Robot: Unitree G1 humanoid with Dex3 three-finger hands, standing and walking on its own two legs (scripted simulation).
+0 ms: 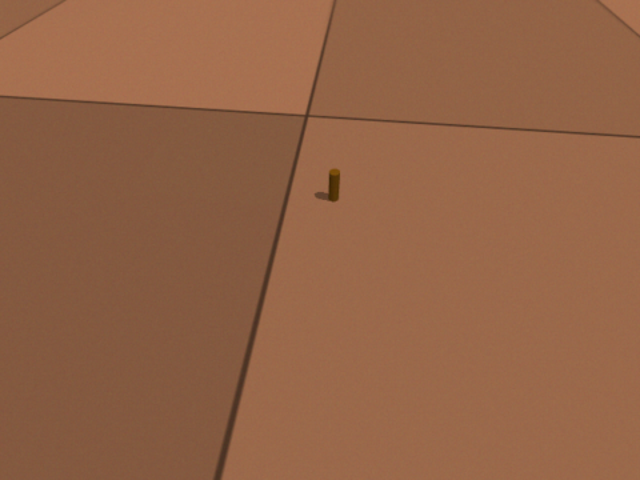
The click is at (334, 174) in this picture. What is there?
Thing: slim round
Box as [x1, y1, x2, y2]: [329, 169, 339, 201]
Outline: 331,169 329,171 329,199 335,201 338,198 339,171 337,169
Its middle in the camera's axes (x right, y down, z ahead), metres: +0.06 -0.22 +1.78
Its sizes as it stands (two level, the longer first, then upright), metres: 0.049 0.049 0.162
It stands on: the floor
